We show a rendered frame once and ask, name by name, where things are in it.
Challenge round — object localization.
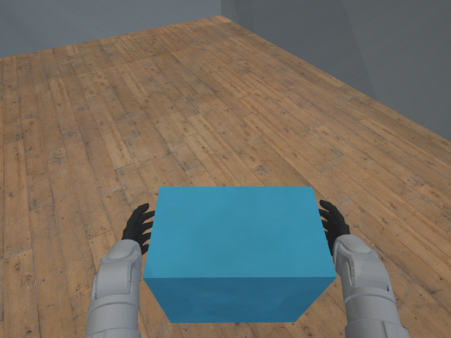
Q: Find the robot right forearm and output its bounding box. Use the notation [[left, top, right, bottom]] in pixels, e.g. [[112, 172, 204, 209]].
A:
[[333, 234, 410, 338]]

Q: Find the robot left forearm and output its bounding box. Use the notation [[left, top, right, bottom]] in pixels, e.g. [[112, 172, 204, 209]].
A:
[[85, 239, 142, 338]]

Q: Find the left robot hand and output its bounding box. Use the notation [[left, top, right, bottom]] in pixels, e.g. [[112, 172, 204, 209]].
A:
[[121, 203, 155, 255]]

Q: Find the carton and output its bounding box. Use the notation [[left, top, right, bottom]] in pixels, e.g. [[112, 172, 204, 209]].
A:
[[143, 187, 337, 323]]

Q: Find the right robot hand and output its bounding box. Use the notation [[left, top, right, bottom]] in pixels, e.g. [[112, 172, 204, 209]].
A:
[[319, 200, 350, 256]]

